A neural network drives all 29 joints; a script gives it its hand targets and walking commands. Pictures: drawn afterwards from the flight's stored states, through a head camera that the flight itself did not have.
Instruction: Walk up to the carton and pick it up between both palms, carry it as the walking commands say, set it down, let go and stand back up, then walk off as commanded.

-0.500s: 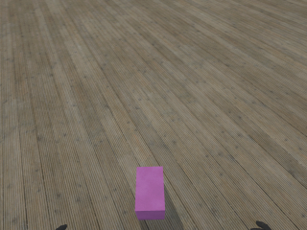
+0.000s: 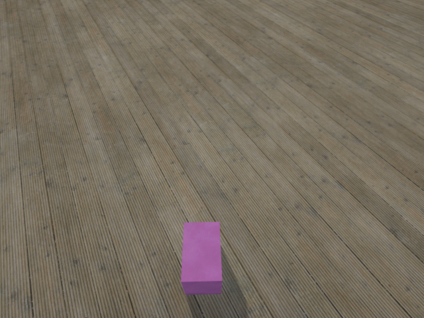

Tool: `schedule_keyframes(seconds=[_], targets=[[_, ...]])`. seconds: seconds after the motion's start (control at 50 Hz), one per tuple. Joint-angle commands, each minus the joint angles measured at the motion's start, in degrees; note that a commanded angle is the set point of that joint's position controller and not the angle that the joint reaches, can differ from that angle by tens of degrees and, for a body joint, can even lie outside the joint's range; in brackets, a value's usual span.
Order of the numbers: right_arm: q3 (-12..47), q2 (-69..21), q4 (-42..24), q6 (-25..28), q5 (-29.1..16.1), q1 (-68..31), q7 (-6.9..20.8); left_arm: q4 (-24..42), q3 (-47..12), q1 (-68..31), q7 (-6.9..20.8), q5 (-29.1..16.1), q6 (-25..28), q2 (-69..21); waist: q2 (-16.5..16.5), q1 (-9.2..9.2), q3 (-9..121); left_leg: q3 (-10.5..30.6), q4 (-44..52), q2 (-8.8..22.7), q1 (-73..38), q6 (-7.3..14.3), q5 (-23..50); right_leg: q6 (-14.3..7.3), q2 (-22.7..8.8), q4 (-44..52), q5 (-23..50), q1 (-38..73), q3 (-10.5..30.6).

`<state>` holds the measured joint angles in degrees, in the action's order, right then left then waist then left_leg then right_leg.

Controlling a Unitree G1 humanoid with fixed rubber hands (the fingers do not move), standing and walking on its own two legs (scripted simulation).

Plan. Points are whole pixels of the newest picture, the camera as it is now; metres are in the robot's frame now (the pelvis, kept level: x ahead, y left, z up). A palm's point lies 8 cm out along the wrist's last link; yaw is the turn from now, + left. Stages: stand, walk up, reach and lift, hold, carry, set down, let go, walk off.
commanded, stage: walk up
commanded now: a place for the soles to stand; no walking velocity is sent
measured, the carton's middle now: (202, 258) +0.46 +0.06 -0.67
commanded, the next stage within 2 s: reach and lift in 0.60 s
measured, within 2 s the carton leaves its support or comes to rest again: neither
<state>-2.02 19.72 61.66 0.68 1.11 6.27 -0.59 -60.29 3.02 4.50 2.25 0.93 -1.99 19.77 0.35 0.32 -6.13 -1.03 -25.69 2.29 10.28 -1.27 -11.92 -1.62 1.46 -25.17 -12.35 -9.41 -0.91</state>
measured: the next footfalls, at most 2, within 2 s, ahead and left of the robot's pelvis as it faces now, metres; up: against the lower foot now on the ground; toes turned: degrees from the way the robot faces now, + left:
none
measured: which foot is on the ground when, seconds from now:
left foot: down 0.00-1.00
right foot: down 0.00-1.00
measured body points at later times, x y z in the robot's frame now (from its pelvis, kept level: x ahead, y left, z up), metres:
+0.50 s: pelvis +0.00 +0.00 +0.00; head +0.02 +0.01 +0.45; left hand +0.11 +0.29 -0.13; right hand +0.09 -0.30 -0.13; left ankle +0.02 +0.13 -0.74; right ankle +0.02 -0.10 -0.74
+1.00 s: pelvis +0.01 +0.02 -0.03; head +0.11 +0.03 +0.41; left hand +0.19 +0.27 -0.15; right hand +0.20 -0.24 -0.14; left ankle +0.03 +0.13 -0.74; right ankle +0.02 -0.10 -0.74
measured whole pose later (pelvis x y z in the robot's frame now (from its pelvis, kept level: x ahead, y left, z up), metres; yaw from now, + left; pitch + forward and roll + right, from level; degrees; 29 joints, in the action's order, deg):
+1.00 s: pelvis +0.01 +0.02 -0.03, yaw +0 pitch +4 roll +0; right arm -8.1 12.5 34.9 -15.0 3.1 -1.1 3.5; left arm -29.4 7.1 2.7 1.4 4.5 -16.3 12.3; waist 0.9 -0.8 -9.1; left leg -1.2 -43.6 0.6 27.1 0.3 -20.6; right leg 0.5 -0.3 -42.8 -20.8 -26.1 -0.2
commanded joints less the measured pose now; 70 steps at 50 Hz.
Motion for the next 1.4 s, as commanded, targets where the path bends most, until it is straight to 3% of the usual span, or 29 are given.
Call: schedule_keyframes(seconds=[0.0,0.04,0.1,0.12,0.18,0.26,0.32,0.36,0.38,0.48,0.52,0.58,0.6,0.62,0.66,0.68,0.72,0.78,0.8,0.84,0.86,0.96,1.06,1.1,1.16,1.26,1.28,1.36,1.38], targets=[[-2.6,13.9,-4.0,1.4,0.2,-1.9,-0.6,5.5,2.5,-4.1,-0.5,0.2,1.3,12.5,1.1,-0.20,7.4,6.4,3.4,4.8,-1.3,3.5,3.0,-2.1,-7.5,7.4,-0.7,-0.5,8.8],[-2.6,13.6,-5.1,1.4,0.4,-1.5,-0.6,6.2,2.6,-4.2,-0.4,0.2,1.3,13.1,-0.6,-0.13,8.0,6.0,3.6,4.4,-1.8,3.2,2.7,-2.0,-7.7,6.6,-0.9,-0.4,8.3],[-2.3,12.9,-4.5,1.5,0.0,-0.8,-0.6,5.9,2.8,-4.0,-0.4,0.1,1.1,12.5,2.4,-0.19,6.0,5.6,3.8,4.1,-0.9,3.3,1.1,-2.3,-8.0,7.9,-3.3,-2.0,9.0],[-2.4,13.3,-4.5,1.6,0.1,0.0,-0.6,6.3,2.6,-5.1,-0.4,0.0,1.1,12.3,-0.1,-0.48,6.2,5.9,3.4,3.9,-1.2,3.3,0.9,-2.7,-8.3,8.2,-4.1,-2.2,9.5],[-2.5,13.7,-4.7,1.7,0.1,0.3,-0.7,6.2,3.1,-4.4,-0.4,0.2,1.1,13.3,2.8,-0.49,4.3,6.3,4.6,4.4,0.2,3.1,0.5,-1.7,-7.2,7.9,-4.9,-2.1,9.1],[-1.9,12.9,-5.6,2.4,0.1,-0.7,-0.6,6.0,2.7,-2.8,-0.2,0.0,1.3,12.4,-2.3,0.66,5.8,6.7,4.6,4.9,0.3,3.0,5.1,-1.9,-7.4,6.1,0.2,-0.3,8.5],[-2.2,13.4,-5.4,2.3,-0.2,-0.3,-0.8,6.6,2.5,-3.1,-0.4,-0.2,1.3,11.8,-0.7,0.37,8.1,7.3,5.2,5.7,-0.5,3.7,5.5,-2.0,-6.8,4.9,2.7,1.7,7.5],[-2.4,13.8,-5.9,2.4,0.3,-0.2,-0.9,6.6,2.3,-3.5,-0.4,-0.2,1.3,11.1,-3.7,0.24,8.2,7.1,4.5,5.7,-0.6,3.2,7.3,-2.1,-7.4,4.8,3.3,1.8,7.4],[-2.6,13.8,-5.7,2.3,0.0,-1.0,-0.9,6.3,2.8,-3.2,-0.4,0.1,1.2,12.1,0.2,-0.20,7.8,6.9,4.0,5.6,-1.8,3.5,6.3,-2.0,-7.1,5.0,4.0,0.5,8.3],[-2.4,13.3,-5.8,2.1,-0.4,-1.1,-1.0,6.4,2.6,-3.4,-0.4,-0.1,1.1,11.6,-1.8,0.12,7.4,6.5,3.9,5.6,-0.8,4.0,5.6,-2.1,-7.2,5.5,3.2,0.4,8.6],[-2.4,13.4,-5.6,2.1,-0.3,-0.5,-0.9,6.6,2.9,-4.0,-0.6,0.0,1.1,11.9,1.8,-0.44,8.1,7.0,3.3,5.3,-1.8,3.6,7.0,-1.9,-6.9,5.2,4.3,0.6,7.7],[-2.4,13.5,-5.9,1.8,-0.4,-0.2,-0.7,7.3,2.6,-4.1,-0.5,-0.1,1.5,12.3,0.8,-1.05,10.0,5.5,1.5,4.6,-3.5,3.2,8.1,-2.2,-7.9,5.4,6.0,1.3,9.1],[-6.8,5.6,-26.0,-4.4,0.5,-12.9,0.3,27.4,7.4,-13.9,1.5,1.4,-2.8,8.2,1.5,2.94,2.6,-1.4,-4.5,-5.7,7.5,0.3,-7.0,2.5,-0.7,1.3,-9.4,-9.5,1.8],[-5.8,6.0,-32.6,-6.7,-0.4,-14.3,0.9,30.0,7.6,-11.1,1.6,2.6,-5.7,8.0,0.8,1.48,-1.6,-1.6,-4.8,-6.2,3.6,0.5,-9.4,1.0,-1.2,3.3,-16.8,-14.3,0.8],[-6.0,4.1,-31.4,-10.8,-1.8,-11.3,1.3,30.4,6.2,-11.7,2.2,-0.3,-9.9,8.5,2.3,-1.53,3.1,-3.6,-7.1,-7.2,1.0,1.0,-11.2,0.8,-3.9,5.3,-20.0,-15.1,2.8],[-5.7,4.2,-31.4,-12.6,-1.3,-10.0,1.5,29.6,7.7,-8.5,2.6,1.4,-11.5,8.4,6.5,-1.01,3.8,-3.7,-8.7,-7.5,-1.1,1.1,-8.9,0.7,-4.5,4.8,-19.1,-19.8,2.4],[-8.5,5.6,-33.0,-15.1,0.4,-6.0,2.2,32.4,8.2,-3.6,1.9,3.8,-14.0,7.1,6.3,-1.34,5.3,-2.7,-7.4,-7.4,-4.9,1.0,-5.5,0.8,-4.0,3.2,-12.4,-17.9,2.1],[-9.2,3.9,-34.3,-15.1,1.2,-6.2,2.3,37.8,9.6,-4.2,1.0,5.4,-12.8,6.5,-0.3,0.12,11.0,-2.7,-8.5,-5.9,-0.3,0.6,-2.6,1.2,-2.1,-3.8,-5.0,-13.1,1.7],[-10.7,4.3,-34.2,-15.3,1.5,-4.0,2.5,38.6,9.0,-1.6,0.5,4.7,-13.0,5.6,-5.0,-1.08,17.9,-2.7,-8.8,-5.4,-1.0,0.0,0.6,1.1,-0.3,-6.8,-1.4,-9.4,0.3],[-10.0,4.4,-33.6,-15.2,1.7,-4.2,3.4,38.9,8.6,-2.6,-0.5,4.6,-12.7,4.5,-6.6,-1.82,18.8,-1.6,-9.8,-4.2,-0.1,-0.2,4.1,1.8,1.1,-9.8,3.4,-9.4,-0.4],[-9.4,3.6,-33.2,-15.4,2.1,-5.6,3.4,38.3,8.3,-2.7,-0.6,4.3,-13.0,3.0,-3.4,-2.19,17.1,-1.2,-10.5,-4.4,4.2,-0.3,5.3,2.3,1.6,-10.8,5.0,-10.6,-0.5],[-10.0,5.8,-33.5,-13.2,2.6,-12.7,4.0,39.0,6.2,-8.5,-2.7,2.2,-11.6,0.1,-3.2,-2.67,18.4,0.9,-15.6,-3.5,5.5,-1.4,8.8,2.8,1.8,-15.7,5.3,-20.6,-1.7],[-10.1,7.2,-35.0,-10.6,1.9,-18.3,3.7,39.3,6.9,-11.3,-4.7,0.3,-9.9,-1.1,-1.8,0.15,32.1,3.2,-23.1,-2.5,3.8,-1.3,30.5,3.3,2.2,-21.4,13.8,-28.1,-1.8],[-9.8,7.6,-36.3,-9.9,1.6,-18.7,3.2,37.1,6.7,-9.8,-4.9,-2.0,-9.4,-2.1,1.8,0.23,36.1,3.5,-24.9,-2.8,3.0,-0.8,37.2,3.7,2.7,-23.2,18.0,-29.0,-1.9],[-9.5,7.4,-34.9,-10.7,0.4,-20.0,2.7,37.0,6.8,-12.5,-4.8,-2.4,-9.6,-2.1,0.7,0.22,39.1,4.4,-25.4,-2.7,7.7,-1.1,37.1,3.6,2.7,-24.3,20.0,-29.3,-1.3],[-7.4,4.5,-35.2,-12.1,-1.8,-29.0,2.6,37.5,7.0,-20.4,-4.9,-2.2,-10.9,-2.0,2.0,1.21,42.0,3.0,-25.9,-3.8,15.3,-0.6,22.9,3.6,1.4,-25.8,13.2,-32.3,-0.7],[-9.4,6.6,-36.7,-12.5,-0.8,-30.8,2.6,39.0,7.1,-22.8,-4.9,-1.5,-11.2,-2.5,2.5,-0.19,43.9,3.2,-25.5,-3.1,15.4,-0.8,19.9,3.3,1.5,-25.8,10.9,-33.3,-0.8],[-10.0,5.0,-34.0,-15.6,-1.4,-41.9,2.0,40.2,7.5,-38.9,-4.9,-0.2,-13.7,0.5,-2.2,-0.75,38.9,1.3,-23.8,-3.6,24.3,-0.5,1.6,3.2,0.2,-25.4,-1.3,-34.8,0.1],[-7.5,2.7,-32.4,-16.2,-2.4,-45.0,1.9,39.1,8.3,-40.7,-4.6,-1.2,-14.1,0.7,-0.8,0.99,38.5,0.4,-23.7,-3.8,27.8,-0.3,-0.2,3.4,0.1,-25.4,-3.0,-33.7,0.2]])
